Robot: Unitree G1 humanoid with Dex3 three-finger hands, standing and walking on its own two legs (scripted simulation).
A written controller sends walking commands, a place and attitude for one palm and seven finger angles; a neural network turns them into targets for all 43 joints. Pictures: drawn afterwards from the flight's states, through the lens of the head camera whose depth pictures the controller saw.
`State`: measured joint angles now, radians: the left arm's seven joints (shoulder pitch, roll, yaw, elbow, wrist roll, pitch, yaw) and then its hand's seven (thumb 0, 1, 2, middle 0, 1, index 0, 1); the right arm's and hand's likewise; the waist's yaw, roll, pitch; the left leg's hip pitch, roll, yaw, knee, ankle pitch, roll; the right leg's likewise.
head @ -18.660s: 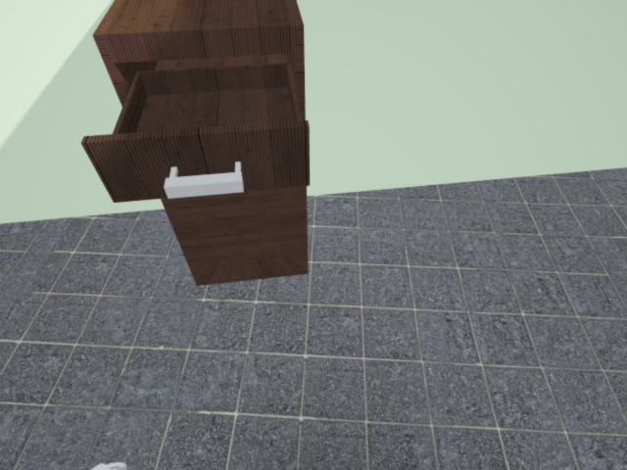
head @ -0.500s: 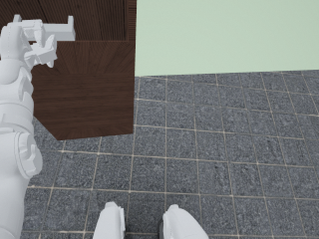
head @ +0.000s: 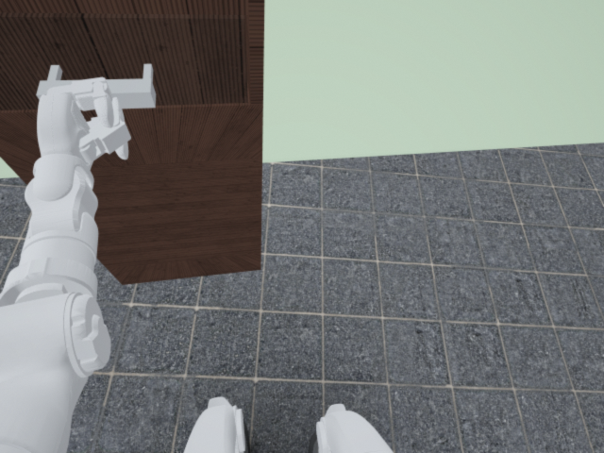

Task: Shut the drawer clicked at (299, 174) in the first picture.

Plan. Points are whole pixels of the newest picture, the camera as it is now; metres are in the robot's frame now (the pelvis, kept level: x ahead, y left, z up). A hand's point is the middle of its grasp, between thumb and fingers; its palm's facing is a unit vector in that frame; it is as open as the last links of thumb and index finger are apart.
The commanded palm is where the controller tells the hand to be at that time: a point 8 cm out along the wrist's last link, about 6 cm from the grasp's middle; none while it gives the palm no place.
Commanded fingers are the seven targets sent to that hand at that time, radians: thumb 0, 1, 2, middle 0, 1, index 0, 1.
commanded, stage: pull the fist back off the drawer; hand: left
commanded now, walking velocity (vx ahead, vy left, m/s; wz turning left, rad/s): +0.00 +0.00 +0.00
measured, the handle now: (101, 83) +0.59 +0.23 +0.09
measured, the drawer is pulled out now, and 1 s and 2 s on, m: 0.00 0.00 0.00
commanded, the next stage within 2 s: draw the hand back to the body in 0.10 s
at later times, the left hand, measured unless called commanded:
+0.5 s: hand (95, 160) +0.43 +0.20 +0.12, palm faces +0.10 -0.99 -0.03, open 3.3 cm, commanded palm +0.39 +0.25 +0.13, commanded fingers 0.00 0.90 0.90 -1.40 -1.60 -1.40 -1.60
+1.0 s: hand (15, 253) +0.30 +0.22 +0.18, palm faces +0.34 -0.90 -0.27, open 3.3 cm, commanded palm +0.25 +0.25 +0.20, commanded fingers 0.00 0.90 0.90 -1.40 -1.60 -1.40 -1.60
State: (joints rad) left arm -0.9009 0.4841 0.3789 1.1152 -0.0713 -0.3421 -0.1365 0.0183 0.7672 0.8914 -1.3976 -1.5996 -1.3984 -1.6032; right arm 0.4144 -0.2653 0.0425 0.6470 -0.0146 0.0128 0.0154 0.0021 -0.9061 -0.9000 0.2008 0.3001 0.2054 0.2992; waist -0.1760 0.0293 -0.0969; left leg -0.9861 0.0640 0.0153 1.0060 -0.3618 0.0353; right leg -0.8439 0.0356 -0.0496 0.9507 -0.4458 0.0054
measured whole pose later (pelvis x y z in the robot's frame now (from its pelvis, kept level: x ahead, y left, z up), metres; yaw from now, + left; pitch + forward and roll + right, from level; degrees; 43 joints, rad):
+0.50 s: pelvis +0.05 -0.02 +0.03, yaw +0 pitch +12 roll -2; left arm -0.34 0.34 0.32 0.55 -0.21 -0.25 -0.18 0.02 0.90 0.90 -1.40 -1.60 -1.40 -1.60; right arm 0.33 -0.26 0.01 0.58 0.05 0.05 -0.01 0.01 -0.91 -0.90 0.20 0.30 0.20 0.30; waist -0.08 0.04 -0.11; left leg -0.67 0.06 0.04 0.83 -0.37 0.01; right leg -0.54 0.03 -0.02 0.78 -0.45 -0.01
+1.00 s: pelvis +0.04 -0.03 +0.07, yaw +2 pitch -2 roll +0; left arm 0.12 0.31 0.19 0.00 -0.09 -0.07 0.08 0.02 0.89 0.90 -1.40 -1.60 -1.40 -1.60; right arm 0.16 -0.24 0.05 0.59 0.04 -0.02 -0.08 0.01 -0.91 -0.90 0.20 0.30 0.20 0.30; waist 0.03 0.05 0.00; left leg -0.24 0.03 0.05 0.49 -0.22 0.00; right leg -0.13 0.01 -0.02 0.48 -0.32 -0.02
